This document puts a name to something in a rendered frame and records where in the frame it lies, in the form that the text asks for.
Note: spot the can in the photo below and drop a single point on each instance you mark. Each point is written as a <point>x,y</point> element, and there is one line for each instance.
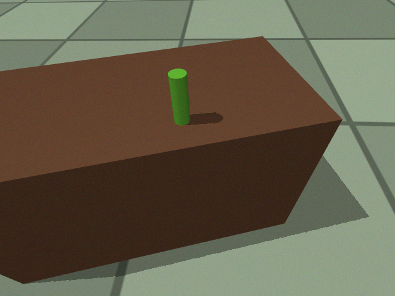
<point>178,83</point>

